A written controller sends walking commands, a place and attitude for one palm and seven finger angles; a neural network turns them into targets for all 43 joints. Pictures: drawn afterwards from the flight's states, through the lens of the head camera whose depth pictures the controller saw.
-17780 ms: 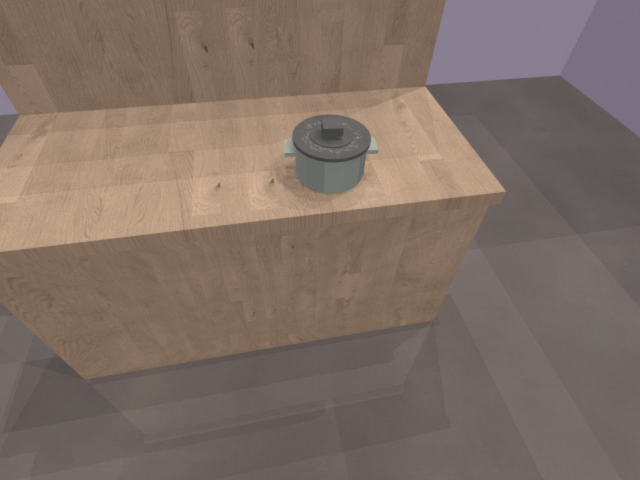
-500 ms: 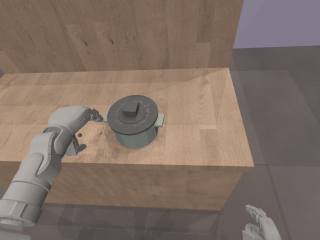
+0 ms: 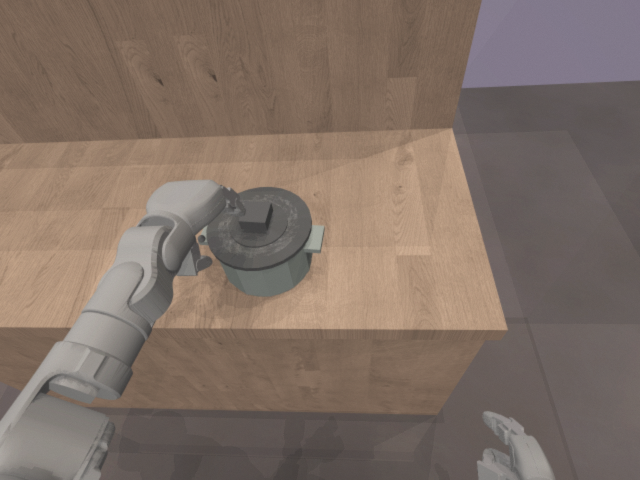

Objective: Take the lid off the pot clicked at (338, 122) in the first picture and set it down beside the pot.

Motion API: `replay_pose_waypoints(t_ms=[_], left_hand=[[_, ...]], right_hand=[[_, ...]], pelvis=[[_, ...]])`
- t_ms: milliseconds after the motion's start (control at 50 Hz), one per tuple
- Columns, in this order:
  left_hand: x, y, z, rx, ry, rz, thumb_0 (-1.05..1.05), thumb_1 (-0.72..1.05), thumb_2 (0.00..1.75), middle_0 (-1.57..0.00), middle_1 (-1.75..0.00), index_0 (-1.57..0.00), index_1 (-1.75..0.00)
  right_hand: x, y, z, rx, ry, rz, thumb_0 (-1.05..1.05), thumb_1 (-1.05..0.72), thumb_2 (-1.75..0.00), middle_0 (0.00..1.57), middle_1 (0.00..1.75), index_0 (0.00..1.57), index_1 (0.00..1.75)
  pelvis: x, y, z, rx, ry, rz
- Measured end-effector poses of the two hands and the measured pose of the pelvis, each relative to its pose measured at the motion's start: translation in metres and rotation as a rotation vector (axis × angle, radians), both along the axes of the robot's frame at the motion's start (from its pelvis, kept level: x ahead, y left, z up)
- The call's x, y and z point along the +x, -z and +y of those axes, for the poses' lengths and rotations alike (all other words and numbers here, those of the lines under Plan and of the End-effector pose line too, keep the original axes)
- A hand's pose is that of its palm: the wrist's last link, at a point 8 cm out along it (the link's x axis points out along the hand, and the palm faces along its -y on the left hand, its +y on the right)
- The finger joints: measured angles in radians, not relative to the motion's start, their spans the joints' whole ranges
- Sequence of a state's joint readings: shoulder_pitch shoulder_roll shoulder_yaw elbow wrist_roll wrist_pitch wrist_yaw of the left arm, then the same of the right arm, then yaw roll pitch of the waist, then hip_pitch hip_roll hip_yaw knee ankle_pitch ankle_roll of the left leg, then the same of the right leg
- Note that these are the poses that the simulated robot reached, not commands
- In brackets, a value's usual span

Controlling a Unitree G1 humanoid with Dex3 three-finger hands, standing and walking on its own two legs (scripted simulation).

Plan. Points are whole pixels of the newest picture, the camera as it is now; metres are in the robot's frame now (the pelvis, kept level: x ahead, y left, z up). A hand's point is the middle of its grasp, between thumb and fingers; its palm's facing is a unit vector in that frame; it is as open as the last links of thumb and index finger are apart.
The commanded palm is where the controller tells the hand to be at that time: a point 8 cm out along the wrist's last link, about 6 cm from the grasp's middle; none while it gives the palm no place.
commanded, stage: move the open hand above the knob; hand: left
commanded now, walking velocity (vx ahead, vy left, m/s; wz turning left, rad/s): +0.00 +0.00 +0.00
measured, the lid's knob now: (256, 215) +0.50 +0.13 +0.01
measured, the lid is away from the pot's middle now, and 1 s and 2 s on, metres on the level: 0.00 0.00 0.00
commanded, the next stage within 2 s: lower the open fingers around the knob in 1.34 s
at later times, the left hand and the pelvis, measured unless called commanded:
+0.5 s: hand (241, 206) +0.46 +0.13 +0.08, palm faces -0.35 -0.03 -0.94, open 10.2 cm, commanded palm +0.47 +0.13 +0.14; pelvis +0.00 +0.00 +0.00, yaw -1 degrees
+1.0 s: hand (239, 199) +0.48 +0.14 +0.07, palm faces -0.37 -0.05 -0.93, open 10.2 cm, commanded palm +0.48 +0.13 +0.14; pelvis +0.01 +0.00 +0.00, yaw -3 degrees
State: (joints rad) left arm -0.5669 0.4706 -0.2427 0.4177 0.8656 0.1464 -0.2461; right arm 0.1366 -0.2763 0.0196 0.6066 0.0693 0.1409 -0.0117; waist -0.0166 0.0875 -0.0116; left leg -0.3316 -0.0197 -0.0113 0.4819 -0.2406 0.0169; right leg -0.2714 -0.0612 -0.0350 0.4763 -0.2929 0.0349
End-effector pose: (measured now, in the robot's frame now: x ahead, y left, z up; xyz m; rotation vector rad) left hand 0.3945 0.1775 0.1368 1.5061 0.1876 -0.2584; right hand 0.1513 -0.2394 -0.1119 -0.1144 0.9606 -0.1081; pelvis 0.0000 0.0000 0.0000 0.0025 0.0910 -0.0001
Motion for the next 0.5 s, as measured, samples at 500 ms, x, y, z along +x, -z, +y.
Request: replay_pose_waypoints(t_ms=[500], left_hand=[[0.064,0.004,-0.044,0.015,-0.01,0.071,0.0,-0.25,1.31,-0.82,-0.08,-0.82,-0.08]], right_hand=[[-0.072,0.017,-0.022,-0.039,0.125,0.181,0.01,-0.91,-0.9,0.2,0.3,0.2,0.3]], pelvis=[[0.002,0.003,-0.001,0.0,0.02,0.06]])
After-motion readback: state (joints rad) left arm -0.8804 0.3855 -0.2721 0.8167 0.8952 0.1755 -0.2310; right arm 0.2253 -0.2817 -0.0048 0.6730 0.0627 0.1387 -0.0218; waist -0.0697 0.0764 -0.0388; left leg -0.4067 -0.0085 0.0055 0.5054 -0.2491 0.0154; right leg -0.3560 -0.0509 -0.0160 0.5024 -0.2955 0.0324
